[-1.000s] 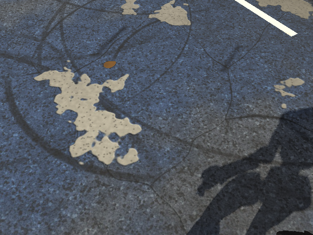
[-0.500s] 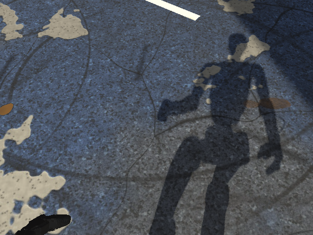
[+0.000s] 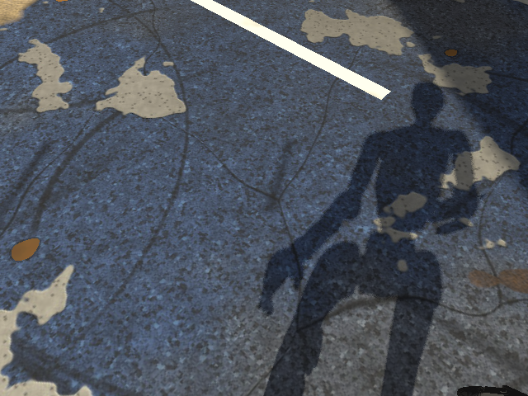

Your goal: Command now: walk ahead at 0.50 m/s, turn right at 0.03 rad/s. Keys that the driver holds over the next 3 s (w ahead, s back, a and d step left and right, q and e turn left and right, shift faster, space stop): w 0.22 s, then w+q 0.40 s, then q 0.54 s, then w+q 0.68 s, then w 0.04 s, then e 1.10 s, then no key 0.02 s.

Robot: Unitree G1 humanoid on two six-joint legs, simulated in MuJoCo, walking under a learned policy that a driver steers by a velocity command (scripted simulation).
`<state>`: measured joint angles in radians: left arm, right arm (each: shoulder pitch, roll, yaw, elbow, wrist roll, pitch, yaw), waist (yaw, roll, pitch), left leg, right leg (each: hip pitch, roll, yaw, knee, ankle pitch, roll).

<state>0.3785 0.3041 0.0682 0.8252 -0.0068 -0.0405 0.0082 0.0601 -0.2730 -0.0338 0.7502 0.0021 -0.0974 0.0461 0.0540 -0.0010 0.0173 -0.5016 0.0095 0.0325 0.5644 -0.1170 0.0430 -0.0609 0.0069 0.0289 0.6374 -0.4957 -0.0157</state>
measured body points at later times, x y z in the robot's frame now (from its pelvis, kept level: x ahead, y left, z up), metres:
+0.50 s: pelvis +0.27 -0.02 +0.01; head +0.30 -0.02 +0.45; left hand +0.49 +0.23 -0.06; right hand +0.27 -0.31 -0.13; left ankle +0.11 +0.10 -0.72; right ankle +0.40 -0.13 -0.73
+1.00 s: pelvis +0.46 +0.03 +0.00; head +0.50 +0.06 +0.45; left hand +0.45 +0.33 -0.13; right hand +0.74 -0.16 -0.08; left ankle +0.53 +0.14 -0.72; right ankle +0.41 -0.14 -0.68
